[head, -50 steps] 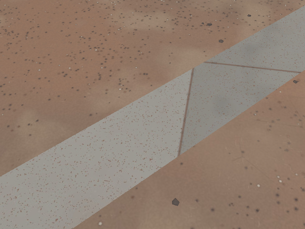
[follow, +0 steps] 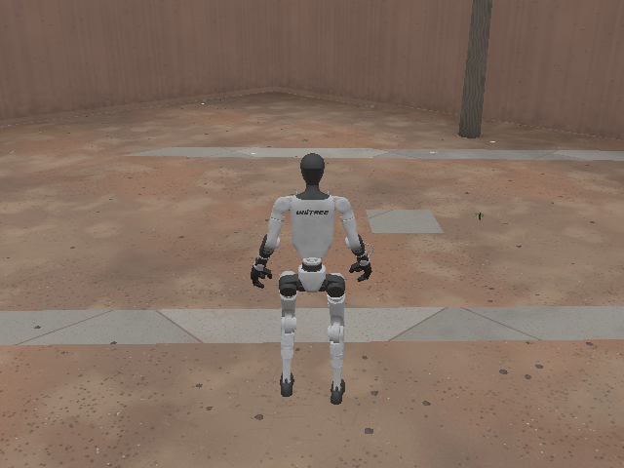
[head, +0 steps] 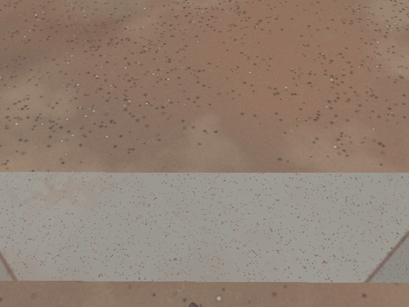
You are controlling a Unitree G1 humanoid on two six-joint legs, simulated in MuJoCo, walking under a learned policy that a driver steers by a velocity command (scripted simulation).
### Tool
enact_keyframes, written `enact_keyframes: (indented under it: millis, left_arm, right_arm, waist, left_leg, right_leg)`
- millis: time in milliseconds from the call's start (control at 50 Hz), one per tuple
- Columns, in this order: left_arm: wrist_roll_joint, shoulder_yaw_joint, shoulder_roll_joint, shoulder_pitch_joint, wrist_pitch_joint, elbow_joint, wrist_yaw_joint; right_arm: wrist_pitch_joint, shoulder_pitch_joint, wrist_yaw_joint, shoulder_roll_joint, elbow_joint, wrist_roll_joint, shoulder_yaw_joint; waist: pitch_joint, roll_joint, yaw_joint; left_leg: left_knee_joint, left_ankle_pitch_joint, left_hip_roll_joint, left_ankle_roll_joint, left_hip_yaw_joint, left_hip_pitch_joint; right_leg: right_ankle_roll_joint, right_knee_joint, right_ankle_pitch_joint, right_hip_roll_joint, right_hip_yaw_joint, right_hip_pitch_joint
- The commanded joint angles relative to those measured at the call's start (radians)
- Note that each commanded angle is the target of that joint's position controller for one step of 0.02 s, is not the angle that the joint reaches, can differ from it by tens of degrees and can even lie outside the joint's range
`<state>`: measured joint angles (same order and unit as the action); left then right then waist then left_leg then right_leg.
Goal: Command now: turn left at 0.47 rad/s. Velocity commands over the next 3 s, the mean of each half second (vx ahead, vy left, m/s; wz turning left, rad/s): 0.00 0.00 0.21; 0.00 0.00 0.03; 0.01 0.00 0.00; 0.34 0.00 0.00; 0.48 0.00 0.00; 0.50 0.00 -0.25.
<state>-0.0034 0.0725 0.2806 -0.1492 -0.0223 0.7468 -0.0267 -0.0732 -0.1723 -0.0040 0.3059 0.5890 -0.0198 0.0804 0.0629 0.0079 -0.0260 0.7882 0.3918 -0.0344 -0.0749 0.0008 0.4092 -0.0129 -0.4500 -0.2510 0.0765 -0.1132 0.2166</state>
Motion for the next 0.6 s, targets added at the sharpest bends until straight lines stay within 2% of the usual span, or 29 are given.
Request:
enact_keyframes:
  millis: [20, 40, 60, 80, 100, 120, 140, 160, 180, 200, 240, 280, 340, 380, 400, 420, 440, 460, 480, 500, 540, 600]
  left_arm:
    - [-0.026, 0.056, 0.215, 0.017, 0.012, -0.046, 0.008]
    - [-0.035, 0.049, 0.195, 0.017, 0.014, -0.038, 0.010]
    - [-0.024, 0.034, 0.150, -0.040, 0.020, -0.014, 0.016]
    - [0.042, -0.002, 0.059, -0.043, 0.027, -0.047, 0.026]
    - [0.025, 0.012, 0.101, 0.020, 0.025, -0.067, 0.016]
    - [0.003, 0.028, 0.157, 0.050, 0.017, -0.061, 0.008]
    - [-0.007, 0.031, 0.155, 0.046, 0.011, -0.053, 0.005]
    - [-0.003, 0.033, 0.149, 0.026, 0.005, -0.030, -0.002]
    - [0.005, 0.035, 0.153, 0.014, -0.001, -0.023, -0.006]
    - [0.005, 0.033, 0.142, -0.005, -0.003, -0.014, -0.005]
    - [-0.001, 0.023, 0.113, -0.031, -0.003, -0.003, -0.002]
    - [0.000, 0.010, 0.089, -0.006, -0.004, -0.006, -0.001]
    - [0.000, 0.005, 0.098, 0.010, -0.004, -0.011, 0.001]
    - [0.000, 0.003, 0.095, -0.020, 0.000, 0.004, 0.004]
    - [0.007, -0.002, 0.083, -0.046, 0.005, 0.017, 0.007]
    - [0.022, -0.003, 0.100, -0.055, 0.011, 0.021, 0.009]
    - [0.026, 0.004, 0.154, -0.059, 0.014, 0.014, 0.006]
    - [0.010, 0.014, 0.185, -0.029, 0.015, 0.035, 0.008]
    - [0.007, 0.004, 0.130, -0.005, 0.021, 0.024, 0.015]
    - [0.016, -0.005, 0.105, -0.002, 0.028, 0.031, 0.015]
    - [0.018, -0.011, 0.097, 0.002, 0.042, 0.040, 0.014]
    - [0.014, -0.017, 0.092, -0.028, 0.048, 0.064, 0.006]
  right_arm:
    - [0.013, -0.002, -0.007, 0.084, -0.080, 0.003, 0.027]
    - [0.014, -0.048, -0.005, 0.087, -0.060, 0.006, 0.032]
    - [0.016, -0.075, 0.003, 0.124, -0.054, 0.008, 0.041]
    - [0.020, -0.098, 0.021, 0.225, -0.074, 0.017, 0.057]
    - [0.040, -0.075, 0.012, 0.205, -0.084, 0.049, 0.042]
    - [0.060, -0.067, 0.003, 0.164, -0.074, 0.054, 0.031]
    - [0.072, -0.026, 0.002, 0.140, -0.056, 0.047, 0.022]
    - [0.076, 0.012, 0.004, 0.133, -0.051, 0.036, 0.019]
    - [0.077, 0.043, 0.008, 0.123, -0.047, 0.027, 0.012]
    - [0.079, 0.054, 0.012, 0.105, -0.042, 0.029, 0.003]
    - [0.081, 0.069, 0.016, 0.079, -0.031, 0.033, -0.005]
    - [0.079, 0.073, 0.017, 0.077, -0.016, 0.033, -0.006]
    - [0.073, 0.061, 0.012, 0.093, 0.015, 0.036, -0.003]
    - [0.072, 0.081, 0.009, 0.075, 0.033, 0.029, -0.013]
    - [0.073, 0.088, 0.008, 0.060, 0.045, 0.022, -0.021]
    - [0.079, 0.053, 0.006, 0.043, 0.065, 0.026, -0.027]
    - [0.086, 0.021, 0.002, 0.036, 0.075, 0.044, -0.030]
    - [0.089, -0.013, 0.000, 0.035, 0.080, 0.046, -0.025]
    - [0.085, 0.044, 0.004, 0.060, 0.087, 0.050, -0.024]
    - [0.080, 0.074, 0.009, 0.063, 0.084, 0.043, -0.019]
    - [0.067, 0.069, 0.018, 0.050, 0.096, 0.038, -0.020]
    - [0.065, 0.050, 0.021, 0.037, 0.124, 0.036, -0.019]
  waist:
    - [-0.128, -0.185, 0.015]
    - [-0.136, -0.162, 0.041]
    - [-0.163, -0.064, 0.040]
    - [-0.217, 0.251, 0.014]
    - [-0.229, 0.261, 0.058]
    - [-0.204, 0.165, 0.079]
    - [-0.166, 0.152, 0.053]
    - [-0.150, 0.127, 0.037]
    - [-0.133, 0.132, 0.025]
    - [-0.141, 0.133, 0.010]
    - [-0.156, 0.133, 0.001]
    - [-0.146, 0.132, 0.019]
    - [-0.126, 0.139, 0.041]
    - [-0.112, 0.127, 0.020]
    - [-0.104, 0.108, -0.005]
    - [-0.109, 0.068, -0.002]
    - [-0.117, -0.018, 0.032]
    - [-0.107, -0.135, 0.080]
    - [-0.085, -0.108, 0.037]
    - [-0.074, -0.098, 0.031]
    - [-0.061, -0.089, 0.028]
    - [-0.063, -0.051, 0.022]
  left_leg:
    - [-0.230, -0.091, 0.035, 0.050, 0.057, -0.086]
    - [-0.366, -0.200, 0.055, 0.082, 0.064, -0.189]
    - [-0.435, -0.382, 0.016, 0.114, -0.017, -0.346]
    - [-0.400, -0.834, -0.258, 0.205, -0.346, -0.538]
    - [-0.399, -0.882, -0.387, 0.405, -0.442, -0.414]
    - [-0.420, -0.792, -0.328, 0.409, -0.372, -0.366]
    - [-0.422, -0.706, -0.260, 0.355, -0.297, -0.341]
    - [-0.427, -0.636, -0.218, 0.312, -0.257, -0.331]
    - [-0.430, -0.666, -0.202, 0.301, -0.232, -0.298]
    - [-0.432, -0.695, -0.185, 0.298, -0.206, -0.273]
    - [-0.435, -0.661, -0.164, 0.294, -0.177, -0.276]
    - [-0.435, -0.581, -0.156, 0.291, -0.178, -0.269]
    - [-0.441, -0.462, -0.173, 0.309, -0.227, -0.247]
    - [-0.436, -0.368, -0.161, 0.292, -0.244, -0.213]
    - [-0.430, -0.309, -0.140, 0.262, -0.233, -0.179]
    - [-0.424, -0.248, -0.110, 0.214, -0.221, -0.142]
    - [-0.384, -0.167, -0.054, 0.166, -0.177, -0.109]
    - [-0.401, -0.122, 0.009, 0.127, -0.105, -0.149]
    - [-0.372, -0.130, 0.021, 0.105, -0.089, -0.205]
    - [-0.358, -0.144, 0.019, 0.106, -0.086, -0.221]
    - [-0.355, -0.194, 0.012, 0.118, -0.096, -0.218]
    - [-0.362, -0.226, 0.008, 0.120, -0.098, -0.213]
  right_leg:
    - [0.194, 0.040, 0.426, 0.222, 0.151, -0.124]
    - [0.156, -0.017, 0.387, 0.200, 0.124, -0.083]
    - [0.082, -0.121, 0.264, 0.154, 0.064, 0.019]
    - [-0.024, -0.401, -0.235, 0.047, -0.021, 0.265]
    - [-0.061, -0.579, -0.437, -0.024, 0.079, 0.354]
    - [-0.065, -0.667, -0.409, -0.006, 0.131, 0.348]
    - [-0.060, -0.673, -0.347, 0.002, 0.147, 0.354]
    - [-0.062, -0.654, -0.291, 0.006, 0.154, 0.353]
    - [-0.072, -0.645, -0.233, 0.002, 0.155, 0.328]
    - [-0.079, -0.641, -0.187, -0.007, 0.150, 0.283]
    - [-0.087, -0.540, -0.140, -0.010, 0.145, 0.233]
    - [-0.085, -0.400, -0.137, -0.009, 0.140, 0.179]
    - [-0.074, -0.260, -0.156, -0.018, 0.130, 0.111]
    - [-0.058, -0.119, -0.072, -0.027, 0.121, 0.040]
    - [-0.042, 0.016, 0.055, -0.032, 0.113, -0.035]
    - [-0.023, 0.066, 0.189, -0.007, 0.152, -0.112]
    - [0.007, 0.048, 0.345, 0.064, 0.219, -0.159]
    - [0.050, 0.016, 0.199, 0.064, 0.207, -0.069]
    - [0.055, 0.045, 0.066, 0.040, 0.203, 0.007]
    - [0.040, 0.060, 0.021, 0.031, 0.199, 0.036]
    - [0.017, 0.059, 0.045, 0.015, 0.183, 0.036]
    - [0.010, 0.041, 0.064, 0.004, 0.170, 0.014]
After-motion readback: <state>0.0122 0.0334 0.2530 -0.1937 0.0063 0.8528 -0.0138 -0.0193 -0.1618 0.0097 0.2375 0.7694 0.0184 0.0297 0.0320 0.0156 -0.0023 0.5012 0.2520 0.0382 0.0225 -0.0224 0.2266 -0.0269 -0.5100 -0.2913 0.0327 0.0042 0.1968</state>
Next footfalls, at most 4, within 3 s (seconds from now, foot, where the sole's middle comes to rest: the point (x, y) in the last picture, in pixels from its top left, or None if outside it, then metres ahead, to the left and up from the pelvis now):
0.06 left None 0.04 0.13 -0.78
0.42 right None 0.04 -0.11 -0.78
2.14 right None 0.44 -0.07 -0.78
2.68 left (167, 222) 0.73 0.19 -0.78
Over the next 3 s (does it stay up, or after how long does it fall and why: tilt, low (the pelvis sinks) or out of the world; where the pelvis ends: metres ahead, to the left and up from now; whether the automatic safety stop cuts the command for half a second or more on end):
stays up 0.72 0.10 0.00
